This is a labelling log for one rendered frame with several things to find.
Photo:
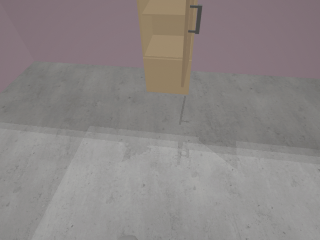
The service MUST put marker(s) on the cupboard door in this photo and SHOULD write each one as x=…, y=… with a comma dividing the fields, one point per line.
x=188, y=24

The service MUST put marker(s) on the handle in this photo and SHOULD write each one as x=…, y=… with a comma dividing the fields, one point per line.
x=198, y=19

